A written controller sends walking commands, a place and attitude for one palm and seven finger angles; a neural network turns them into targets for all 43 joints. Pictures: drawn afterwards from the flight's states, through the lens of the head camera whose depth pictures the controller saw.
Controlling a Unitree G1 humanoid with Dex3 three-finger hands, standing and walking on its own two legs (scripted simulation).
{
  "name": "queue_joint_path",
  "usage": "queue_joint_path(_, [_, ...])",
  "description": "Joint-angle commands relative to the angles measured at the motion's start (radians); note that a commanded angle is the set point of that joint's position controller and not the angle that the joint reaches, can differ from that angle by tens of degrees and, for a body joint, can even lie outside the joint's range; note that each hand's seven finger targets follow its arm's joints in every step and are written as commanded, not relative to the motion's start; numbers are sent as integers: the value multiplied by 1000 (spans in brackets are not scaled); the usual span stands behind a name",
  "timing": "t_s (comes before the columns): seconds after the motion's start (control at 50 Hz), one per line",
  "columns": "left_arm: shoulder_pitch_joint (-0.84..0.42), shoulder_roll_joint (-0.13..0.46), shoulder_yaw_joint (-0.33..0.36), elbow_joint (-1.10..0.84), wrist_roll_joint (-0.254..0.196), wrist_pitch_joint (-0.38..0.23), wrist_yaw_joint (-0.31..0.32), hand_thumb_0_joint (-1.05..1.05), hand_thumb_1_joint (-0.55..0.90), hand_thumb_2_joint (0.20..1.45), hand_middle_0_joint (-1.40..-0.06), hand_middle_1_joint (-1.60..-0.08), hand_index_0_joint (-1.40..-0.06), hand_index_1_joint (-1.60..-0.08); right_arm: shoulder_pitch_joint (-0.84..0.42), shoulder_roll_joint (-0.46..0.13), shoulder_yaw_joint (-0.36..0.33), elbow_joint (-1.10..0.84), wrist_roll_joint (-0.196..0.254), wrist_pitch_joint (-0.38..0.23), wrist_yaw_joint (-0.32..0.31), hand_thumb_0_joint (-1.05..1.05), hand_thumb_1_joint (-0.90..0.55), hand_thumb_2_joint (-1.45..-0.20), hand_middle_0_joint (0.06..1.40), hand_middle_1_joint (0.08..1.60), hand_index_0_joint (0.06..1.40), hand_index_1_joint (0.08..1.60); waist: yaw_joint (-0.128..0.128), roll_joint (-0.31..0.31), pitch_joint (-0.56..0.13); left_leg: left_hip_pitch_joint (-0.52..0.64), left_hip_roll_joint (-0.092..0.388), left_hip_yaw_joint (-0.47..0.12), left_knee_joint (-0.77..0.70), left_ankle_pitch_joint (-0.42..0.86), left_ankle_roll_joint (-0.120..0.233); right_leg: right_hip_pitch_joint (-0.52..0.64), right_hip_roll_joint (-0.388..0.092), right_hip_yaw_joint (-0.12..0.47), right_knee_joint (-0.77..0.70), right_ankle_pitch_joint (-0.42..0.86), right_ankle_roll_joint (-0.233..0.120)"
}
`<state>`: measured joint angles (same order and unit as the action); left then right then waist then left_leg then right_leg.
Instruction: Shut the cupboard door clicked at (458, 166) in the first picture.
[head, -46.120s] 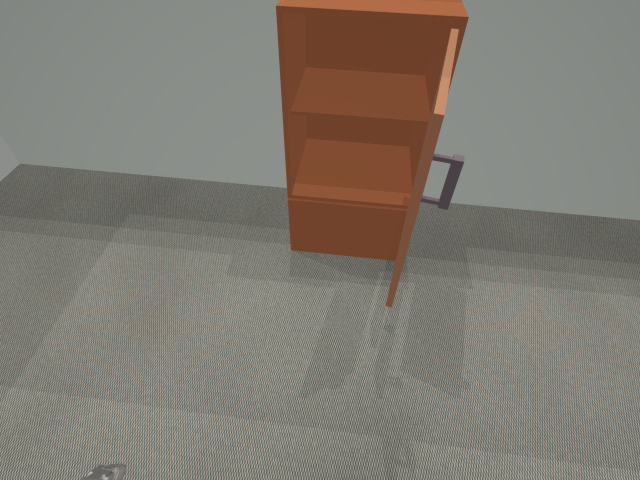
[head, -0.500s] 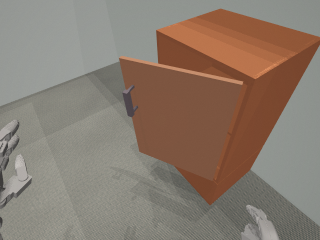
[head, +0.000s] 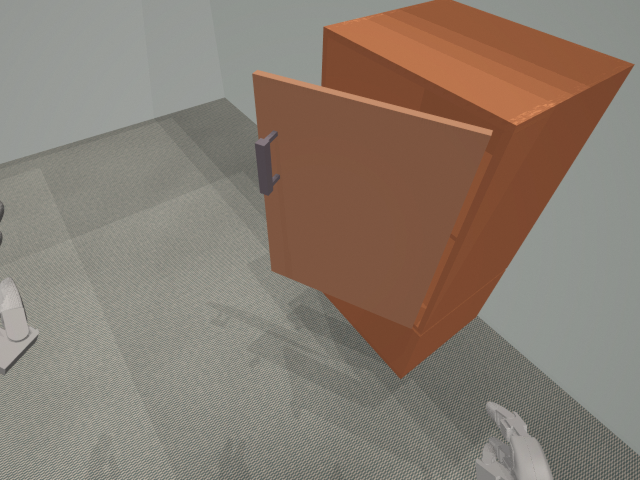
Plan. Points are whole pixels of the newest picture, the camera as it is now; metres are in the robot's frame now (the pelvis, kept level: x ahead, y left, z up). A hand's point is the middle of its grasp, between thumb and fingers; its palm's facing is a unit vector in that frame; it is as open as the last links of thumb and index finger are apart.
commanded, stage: step back with the hand held close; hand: left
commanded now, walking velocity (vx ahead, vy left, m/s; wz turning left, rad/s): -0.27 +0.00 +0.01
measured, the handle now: (269, 163) +0.71 +0.15 -0.01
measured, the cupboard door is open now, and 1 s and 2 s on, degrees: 27 27 27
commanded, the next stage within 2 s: stop stepping back and stand still in 0.52 s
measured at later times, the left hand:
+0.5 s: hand out of the picture +0.08 +0.28 +0.20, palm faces +0.53 -0.72 -0.45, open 7.4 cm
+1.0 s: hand out of the picture -0.11 +0.32 +0.20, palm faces +0.53 -0.75 -0.40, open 7.4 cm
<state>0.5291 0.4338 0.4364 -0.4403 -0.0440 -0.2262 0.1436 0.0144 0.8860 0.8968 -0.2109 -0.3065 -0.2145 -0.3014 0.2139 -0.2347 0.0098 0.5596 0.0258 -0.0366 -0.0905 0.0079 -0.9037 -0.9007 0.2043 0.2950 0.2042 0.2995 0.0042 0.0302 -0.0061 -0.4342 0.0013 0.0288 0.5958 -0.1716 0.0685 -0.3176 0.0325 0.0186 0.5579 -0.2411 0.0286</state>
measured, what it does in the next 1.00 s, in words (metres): walks backwards: right foot, then left foot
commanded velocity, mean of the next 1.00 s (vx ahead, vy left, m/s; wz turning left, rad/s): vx -0.10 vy -0.02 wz -0.05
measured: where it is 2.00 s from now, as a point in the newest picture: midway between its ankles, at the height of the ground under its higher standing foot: outside the picture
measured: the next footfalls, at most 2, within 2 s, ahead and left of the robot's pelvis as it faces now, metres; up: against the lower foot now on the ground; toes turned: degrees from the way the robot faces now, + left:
right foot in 0.54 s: -0.12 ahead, -0.14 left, +0.00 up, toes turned +6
left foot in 0.68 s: +0.04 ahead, +0.10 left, +0.01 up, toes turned +11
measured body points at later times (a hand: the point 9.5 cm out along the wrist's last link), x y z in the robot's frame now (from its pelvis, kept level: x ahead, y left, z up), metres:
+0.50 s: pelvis -0.10 +0.00 -0.01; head -0.10 +0.03 +0.43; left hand +0.04 +0.32 +0.22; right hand +0.07 -0.23 -0.09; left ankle +0.09 +0.09 -0.72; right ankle -0.13 -0.14 -0.70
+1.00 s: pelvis -0.27 +0.04 +0.00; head -0.31 +0.07 +0.45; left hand -0.15 +0.36 +0.22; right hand -0.11 -0.19 -0.08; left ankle -0.20 +0.13 -0.66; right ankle -0.24 -0.05 -0.72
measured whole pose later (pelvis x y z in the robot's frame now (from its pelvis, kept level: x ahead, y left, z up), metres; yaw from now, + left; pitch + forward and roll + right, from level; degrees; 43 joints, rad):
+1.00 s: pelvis -0.27 +0.04 +0.00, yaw +3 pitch -2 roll -1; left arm 0.53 0.46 0.44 -0.57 -0.05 -0.18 0.15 0.01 0.88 0.90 -0.21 -0.31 -0.22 -0.30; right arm 0.27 -0.19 0.01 0.66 0.00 -0.03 -0.05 0.01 -0.90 -0.90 0.21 0.30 0.21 0.30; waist 0.04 -0.06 -0.06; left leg -0.61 0.04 0.09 1.08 -0.38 -0.03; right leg -0.29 0.04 -0.05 0.61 -0.33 -0.07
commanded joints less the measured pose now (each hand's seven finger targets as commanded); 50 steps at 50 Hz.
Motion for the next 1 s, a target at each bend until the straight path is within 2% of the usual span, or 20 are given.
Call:
queue_joint_path(0.0, [-93,176,129,-242,8,-85,21,0,900,900,-200,-300,-200,-300,-91,-151,-66,-140,-11,-88,-7,0,-900,-900,200,300,200,300,0,145,-86,-356,182,-192,-335,-573,47,349,42,27,130,19,0])
queue_joint_path(0.1, [-87,188,155,-249,9,-97,23,0,900,900,-200,-300,-200,-300,-84,-133,-66,-134,-16,-101,3,0,-900,-900,200,300,200,300,-3,57,-68,-341,133,-134,-198,-540,24,234,-1,135,76,-20,-34])
queue_joint_path(0.16, [-77,214,157,-228,-3,-91,37,0,900,900,-200,-300,-200,-300,-52,-111,-67,-98,-28,-92,17,0,-900,-900,200,300,200,300,-14,-88,-61,-110,31,-35,47,-367,-51,-69,-168,333,-177,-182,-109])
queue_joint_path(0.22, [-114,205,109,-231,-1,-84,53,0,900,900,-200,-300,-200,-300,-55,-82,-59,-71,-25,-71,26,0,-900,-900,200,300,200,300,-33,-164,-67,63,-4,-7,145,-229,-73,-209,-246,316,-256,-175,-131])
queue_joint_path(0.28, [-99,226,134,-264,-2,-96,59,0,900,900,-200,-300,-200,-300,-66,-98,-58,-79,-21,-70,12,0,-900,-900,200,300,200,300,-38,-49,-60,70,54,-97,-57,-282,-37,-224,-115,146,-160,-242,-69])
queue_joint_path(0.34, [-77,226,198,-266,5,-114,51,0,900,900,-200,-300,-200,-300,-120,-128,-67,-109,-20,-98,-1,0,-900,-900,200,300,200,300,5,288,-105,-405,331,-375,-477,-693,76,233,106,-27,421,-166,-5])
queue_joint_path(0.4, [-65,250,221,-279,-29,-124,45,0,900,900,-200,-300,-200,-300,-133,-103,-90,-81,-22,-139,20,0,-900,-900,200,300,200,300,17,176,-195,-131,306,-228,-348,-388,40,96,66,-13,421,-298,-35])
queue_joint_path(0.46, [43,210,192,-230,-49,-110,37,0,900,900,-200,-300,-200,-300,-125,-102,-89,-72,-16,-157,33,0,-900,-900,200,300,200,300,10,245,-164,-55,281,-105,-331,-386,-34,96,36,-48,137,-308,-55])
queue_joint_path(0.5, [-25,211,168,-265,-49,-131,28,0,900,900,-200,-300,-200,-300,-95,-95,-77,-59,-22,-151,35,0,-900,-900,200,300,200,300,-13,116,-122,35,226,-38,-220,-334,-89,-18,-36,83,-81,-313,-87])
queue_joint_path(0.56, [-232,237,97,-344,-15,-122,46,0,900,900,-200,-300,-200,-300,-90,-83,-77,-30,-16,-146,35,0,-900,-900,200,300,200,300,-24,-187,-113,314,40,56,212,-194,-143,-402,-281,392,-337,-350,-186])
queue_joint_path(0.62, [-237,214,78,-280,4,-75,41,0,900,900,-200,-300,-200,-300,-80,-66,-45,-30,-34,-115,16,0,-900,-900,200,300,200,300,-48,-164,11,242,54,12,86,-128,-107,-353,-216,193,-178,-54,-115])
queue_joint_path(0.68, [-241,196,119,-229,4,-71,30,0,900,900,-200,-300,-200,-300,-99,-118,-60,-55,-23,-132,1,0,-900,-900,200,300,200,300,-13,287,-25,30,263,-225,-432,-568,-37,-81,38,-35,138,-283,-21])
queue_joint_path(0.7, [-204,200,142,-240,-1,-64,28,0,900,900,-200,-300,-200,-300,-83,-119,-63,-72,-28,-131,7,0,-900,-900,200,300,200,300,-2,312,-96,-51,293,-256,-539,-712,-61,63,90,-88,276,-321,-33])
queue_joint_path(0.8, [32,184,145,-342,-45,-11,3,0,900,900,-200,-300,-200,-300,-77,-81,-75,-133,-25,-104,59,0,-900,-900,200,300,200,300,25,218,-213,26,175,55,-430,-480,-169,222,125,-196,133,-330,-73])
queue_joint_path(0.82, [51,197,149,-366,-42,6,6,0,900,900,-200,-300,-200,-300,-75,-78,-78,-132,-22,-91,61,0,-900,-900,200,300,200,300,24,138,-194,17,105,151,-293,-477,-189,216,85,-171,11,-341,-97])
queue_joint_path(0.84, [49,240,170,-392,-35,17,11,0,900,900,-200,-300,-200,-300,-74,-73,-80,-122,-13,-76,60,0,-900,-900,200,300,200,300,22,-101,-135,60,6,250,128,-327,-184,12,-76,60,-228,-430,-158])
queue_joint_path(0.86, [-17,293,206,-430,-28,10,24,0,900,900,-200,-300,-200,-300,-76,-103,-90,-106,-13,-69,58,0,-900,-900,200,300,200,300,13,-288,-52,61,-2,51,580,-282,-134,-339,-364,494,-449,-585,-263])
queue_joint_path(0.88, [-103,270,161,-347,-27,15,22,0,900,900,-200,-300,-200,-300,-57,-111,-76,-47,-49,-51,48,0,-900,-900,200,300,200,300,-42,-233,10,9,22,-30,795,-212,-120,-445,-391,409,-415,-398,-318])
queue_joint_path(0.92, [-170,222,124,-217,-11,27,40,0,900,900,-200,-300,-200,-300,-48,-75,-52,-66,-38,-44,29,0,-900,-900,200,300,200,300,-57,-163,62,-46,82,-48,663,-203,-101,-412,-304,344,-441,-653,-211])
queue_joint_path(0.98, [-301,188,56,-143,14,19,47,0,900,900,-200,-300,-200,-300,-97,-88,-49,-42,-31,-64,-10,0,-900,-900,200,300,200,300,-25,-133,113,33,88,26,312,-299,-64,-333,-273,270,-367,-624,-209])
